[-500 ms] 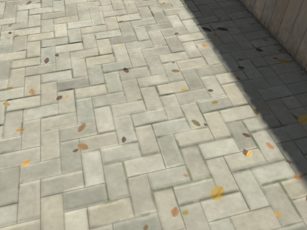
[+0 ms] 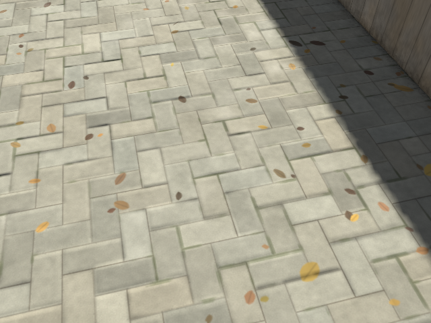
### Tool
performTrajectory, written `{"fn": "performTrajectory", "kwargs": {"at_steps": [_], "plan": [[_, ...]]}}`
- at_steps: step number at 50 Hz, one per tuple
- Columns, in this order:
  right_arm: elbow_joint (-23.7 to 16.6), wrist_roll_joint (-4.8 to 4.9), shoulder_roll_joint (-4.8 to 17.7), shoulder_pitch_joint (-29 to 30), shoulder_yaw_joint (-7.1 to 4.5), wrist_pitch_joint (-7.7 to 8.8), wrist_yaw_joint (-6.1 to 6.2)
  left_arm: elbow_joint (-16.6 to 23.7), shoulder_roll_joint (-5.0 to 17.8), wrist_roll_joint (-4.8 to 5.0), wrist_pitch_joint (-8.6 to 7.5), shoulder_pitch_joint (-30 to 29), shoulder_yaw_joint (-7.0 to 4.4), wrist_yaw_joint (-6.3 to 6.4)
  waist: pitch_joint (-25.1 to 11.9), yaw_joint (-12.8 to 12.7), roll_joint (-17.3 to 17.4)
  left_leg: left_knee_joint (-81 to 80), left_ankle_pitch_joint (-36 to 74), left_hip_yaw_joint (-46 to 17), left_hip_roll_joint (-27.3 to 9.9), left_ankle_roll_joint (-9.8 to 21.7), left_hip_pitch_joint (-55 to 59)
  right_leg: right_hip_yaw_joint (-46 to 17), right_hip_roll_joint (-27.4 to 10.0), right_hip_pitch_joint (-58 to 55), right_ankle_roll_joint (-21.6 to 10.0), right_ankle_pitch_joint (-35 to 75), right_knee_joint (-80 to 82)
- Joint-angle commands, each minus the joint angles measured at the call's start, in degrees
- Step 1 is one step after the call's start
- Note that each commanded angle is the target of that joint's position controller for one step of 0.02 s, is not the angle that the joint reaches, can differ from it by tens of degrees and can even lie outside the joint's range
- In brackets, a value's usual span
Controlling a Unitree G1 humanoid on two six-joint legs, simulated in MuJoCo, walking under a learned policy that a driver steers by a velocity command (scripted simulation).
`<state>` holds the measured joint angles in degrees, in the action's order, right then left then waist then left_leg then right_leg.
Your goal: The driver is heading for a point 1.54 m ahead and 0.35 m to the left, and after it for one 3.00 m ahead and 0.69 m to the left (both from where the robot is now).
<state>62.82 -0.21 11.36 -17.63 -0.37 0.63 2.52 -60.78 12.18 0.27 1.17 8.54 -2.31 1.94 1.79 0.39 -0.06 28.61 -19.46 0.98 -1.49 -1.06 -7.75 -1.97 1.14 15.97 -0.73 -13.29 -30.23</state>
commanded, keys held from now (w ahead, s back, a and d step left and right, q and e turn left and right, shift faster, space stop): w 1.00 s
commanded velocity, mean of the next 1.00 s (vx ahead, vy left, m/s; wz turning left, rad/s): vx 0.41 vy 0.00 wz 0.00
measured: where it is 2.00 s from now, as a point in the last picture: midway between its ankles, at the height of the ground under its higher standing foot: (204, 186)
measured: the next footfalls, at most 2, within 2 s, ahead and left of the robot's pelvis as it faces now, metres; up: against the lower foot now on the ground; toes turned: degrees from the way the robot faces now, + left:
left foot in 0.66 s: +0.45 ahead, +0.13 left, +0.00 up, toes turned +3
right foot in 1.24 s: +0.77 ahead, -0.11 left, +0.00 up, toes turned +0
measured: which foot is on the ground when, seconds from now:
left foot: down 0.00-0.22, up 0.24-0.64, down 0.66-1.00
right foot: down 0.00-0.66, up 0.68-1.00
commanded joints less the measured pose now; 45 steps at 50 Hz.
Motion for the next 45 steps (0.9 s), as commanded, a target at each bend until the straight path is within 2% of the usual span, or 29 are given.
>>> {"fn": "performTrajectory", "kwargs": {"at_steps": [1,3,5,6,7,9,10,11,12,13,14,15,17,19,23,26,29,31,32,33,34,35,36,37,38,39,41,43,45], "plan": [[-1.5,0.55,7.2,-4.1,-1.48,0.19,0.61,1.2,6.6,0.33,-0.77,-0.1,-1.3,0.18,4.0,0.3,2.0,-8.1,-20.2,-2.9,-1.3,4.4,-9.7,0.4,0.8,1.6,-2.7,-22.7,3.1],[-1.5,1.16,8.7,-7.1,-2.12,1.07,0.59,2.2,5.4,0.57,-2.44,-2.1,-1.14,-0.38,6.7,1.7,4.6,-11.9,-25.8,-10.4,-6.3,7.9,-8.3,1.6,0.8,7.2,-2.6,-20.6,-1.3],[-1.3,1.67,12.2,-8.3,-3.54,2.03,0.34,3.3,3.6,1.04,-4.31,-4.1,-0.86,-1.38,8.5,2.0,11.1,-18.8,-27.6,-23.0,-16.3,13.0,-5.2,4.8,0.1,12.2,-2.0,-9.5,-12.4],[-1.9,1.63,11.8,-7.3,-3.61,2.34,0.16,3.4,3.7,1.23,-4.97,-4.1,-0.88,-1.8,9.5,1.5,10.3,-19.6,-25.5,-24.7,-18.0,13.8,-6.1,3.9,-1.5,12.6,-2.9,-9.7,-13.8],[-2.6,1.68,11.2,-5.6,-3.5,2.64,-0.12,3.3,3.2,1.64,-5.52,-3.0,-0.78,-2.12,10.1,0.1,10.1,-18.5,-22.0,-23.0,-17.4,13.0,-7.0,4.0,-2.1,10.9,-3.7,-11.1,-10.6],[-4.2,1.98,9.8,-2.1,-3.24,2.58,-0.81,0.1,3.9,2.03,-6.04,4.8,-1.46,-2.25,8.3,-3.9,8.4,-12.6,-14.0,-13.8,-11.1,9.0,-12.2,6.1,0.2,-4.4,-4.2,-7.9,1.5],[-5.2,1.89,9.6,-0.6,-3.16,2.85,-0.96,-2.1,5.8,1.71,-5.98,10.7,-2.4,-2.14,5.7,-5.8,5.5,-5.5,-4.6,-9.1,-7.6,7.2,-15.8,3.6,-0.2,-13.0,-4.2,-3.9,3.3],[-6.8,1.71,6.6,1.0,-2.35,3.5,-1.07,-3.9,10.8,1.46,-6.13,18.7,-3.96,-1.95,2.4,-8.5,-7.2,13.7,3.0,0.0,-0.5,3.3,-24.7,-13.5,-9.5,-22.3,-8.7,-9.8,11.0],[-9.1,1.69,4.4,1.6,-1.8,4.72,-0.77,-4.8,14.6,1.24,-6.64,25.7,-4.42,-2.73,-2.2,-10.0,-17.6,31.8,-10.4,-0.2,4.3,1.6,-34.0,-37.4,-21.3,-28.6,-16.4,-12.9,20.1],[-9.7,2.93,6.4,2.6,-2.48,5.53,-1.12,-3.8,10.3,0.32,-7.55,20.9,-2.66,-2.79,0.4,-6.7,-9.8,41.9,-11.2,-6.1,1.1,3.1,-39.0,-38.9,-23.6,-26.3,-17.0,-12.8,19.9],[-9.5,3.53,6.4,2.6,-2.51,6.09,-1.8,-2.2,7.4,0.29,-8.11,16.5,-1.75,-2.85,2.7,-4.7,-6.5,44.6,-6.1,-7.0,-1.5,4.7,-41.0,-31.5,-21.5,-24.1,-15.0,-10.2,19.4],[-9.3,3.1,6.4,2.9,-2.74,6.49,-2.09,-1.2,6.6,0.24,-8.24,13.8,-1.23,-3.05,3.2,-3.5,-4.1,43.1,-0.8,-6.1,-3.6,5.7,-41.0,-24.8,-19.0,-22.4,-13.0,-7.1,19.9],[-9.6,2.05,7.8,4.4,-3.84,6.38,-2.51,-0.7,4.4,-0.02,-7.63,12.9,-0.12,-3.09,3.5,-2.4,-3.6,37.3,5.5,-4.3,-5.9,5.5,-38.0,-14.7,-15.0,-19.5,-10.0,4.6,21.0],[-10.1,1.82,5.9,5.2,-3.72,5.57,-3.14,-1.2,4.9,-0.21,-6.93,15.4,0.15,-2.35,3.0,-2.2,-4.2,32.9,7.9,-2.1,-5.9,3.9,-36.3,-9.7,-13.5,-18.2,-9.9,11.8,21.9],[-14.6,1.46,3.4,16.3,-2.42,4.96,-3.43,-0.2,8.3,-0.43,-6.27,15.7,-0.14,-0.84,5.8,-3.5,-3.4,15.5,15.8,0.5,-4.2,1.3,-33.0,-4.5,-12.2,-12.0,-10.3,13.6,24.7],[-16.5,1.82,4.4,21.3,-2.13,4.82,-4.06,-0.8,9.5,0.27,-6.35,18.4,-0.65,-0.65,6.7,-4.4,-4.6,7.7,20.2,1.8,-2.3,1.8,-27.8,-2.7,-13.0,-11.0,-10.1,12.8,26.1],[-18.0,1.99,6.1,22.9,-2.42,4.97,-4.79,-1.2,9.5,0.96,-6.05,18.7,-1.16,-0.6,7.0,-3.0,-4.2,3.4,19.7,0.5,-2.1,4.1,-27.1,-1.7,-15.5,-17.0,-8.9,18.1,23.6],[-17.3,1.91,8.6,18.3,-3.61,5.18,-4.96,-0.7,10.8,0.59,-5.48,17.2,-1.71,-0.65,2.4,0.6,-5.6,3.1,17.0,1.8,0.4,6.1,-19.3,-0.3,-15.9,-20.3,-7.5,35.1,16.5],[-15.4,1.91,10.5,11.2,-4.78,5.08,-4.77,-0.4,10.9,0.23,-4.94,16.2,-1.79,-0.68,-2.2,4.5,-6.2,3.6,15.6,3.2,2.4,7.4,-10.2,1.3,-14.6,-19.8,-6.4,44.4,7.7],[-12.4,2.12,12.8,1.3,-6.14,4.75,-4.4,0.3,10.0,-0.21,-4.55,15.7,-1.35,-0.76,-8.0,8.9,-5.7,3.9,14.9,2.7,2.3,8.9,3.4,3.0,-11.8,-14.1,-4.6,44.3,-4.9],[-10.4,1.16,17.0,-7.3,-7.21,4.43,-3.85,1.6,6.3,-0.94,-4.56,18.4,-0.19,-1.01,-15.8,9.3,3.5,2.6,7.1,-14.5,-10.1,13.5,21.8,5.2,-6.6,2.2,-2.6,24.3,-25.1],[-9.7,0.52,18.3,-8.9,-6.86,4.58,-4.54,1.3,-1.2,-0.17,-6.09,24.0,1.84,-1.63,-23.8,5.4,17.4,-9.6,-6.4,-43.6,-21.1,21.1,31.6,-1.0,3.3,16.8,-0.7,-18.1,-42.1],[-10.1,0.93,13.1,-5.1,-5.42,5.02,-4.67,2.1,5.2,1.54,-7.64,18.4,0.32,-2.02,-17.2,6.0,11.8,-14.1,-10.2,-44.1,-19.0,18.1,26.4,-6.2,0.1,22.6,-2.0,-17.9,-48.7],[-11.1,1.1,11.0,0.5,-4.73,5.44,-4.61,4.1,8.2,2.67,-8.57,12.8,-0.47,-2.1,-8.9,4.6,8.5,-14.7,-5.5,-34.7,-17.7,15.7,17.6,-4.3,-2.9,25.4,-3.1,-12.6,-48.8],[-12.1,0.65,9.9,5.5,-4.29,5.84,-4.75,4.7,8.5,2.32,-8.92,10.2,-0.65,-1.56,-5.9,2.6,2.7,-15.9,2.0,-27.5,-15.8,14.6,8.9,-3.4,-6.0,22.3,-3.5,-6.7,-45.7],[-12.3,-0.02,8.3,7.8,-3.88,6.18,-5.04,4.7,8.2,1.47,-8.54,9.5,-1.2,-1.13,-3.8,0.7,1.9,-17.1,8.5,-21.7,-13.7,13.9,2.3,-3.0,-8.1,19.2,-3.4,-3.5,-42.6],[-11.4,-0.43,6.3,8.0,-3.24,6.4,-5.28,4.3,5.8,1.16,-6.94,11.9,-1.29,-1.04,-3.5,-1.8,3.8,-19.8,11.5,-16.1,-11.3,13.9,-3.0,-3.2,-9.9,14.4,-3.4,-1.5,-38.7],[-10.2,-0.08,7.4,5.7,-3.33,6.48,-4.72,5.1,5.3,0.95,-5.91,10.2,-1.47,-0.85,-1.2,-2.2,3.6,-22.1,12.8,-12.8,-10.7,14.7,-5.3,-2.2,-10.6,16.1,-2.5,-0.3,-34.6],[-9.5,-0.13,9.5,3.3,-3.72,6.37,-3.74,7.2,6.1,0.37,-5.61,4.7,-1.77,-0.7,0.9,-1.3,2.4,-23.7,13.8,-11.8,-11.0,15.1,-4.3,-1.9,-11.1,21.7,-1.1,5.0,-28.4]]}}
